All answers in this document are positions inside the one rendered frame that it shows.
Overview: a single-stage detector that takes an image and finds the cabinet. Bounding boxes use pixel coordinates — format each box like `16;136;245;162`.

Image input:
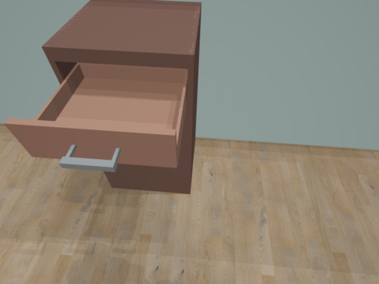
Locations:
42;0;201;194

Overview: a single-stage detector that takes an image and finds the handle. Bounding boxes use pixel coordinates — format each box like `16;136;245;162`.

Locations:
59;144;121;172

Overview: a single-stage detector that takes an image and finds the drawer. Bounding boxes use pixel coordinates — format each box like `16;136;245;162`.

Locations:
4;63;188;168

